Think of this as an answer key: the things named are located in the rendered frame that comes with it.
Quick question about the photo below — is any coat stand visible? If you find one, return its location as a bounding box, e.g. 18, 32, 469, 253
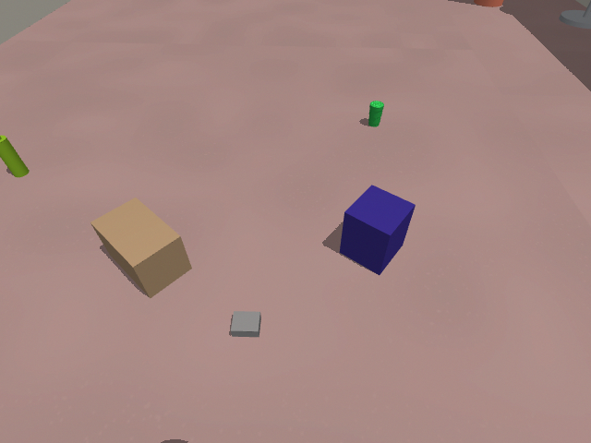
559, 1, 591, 29

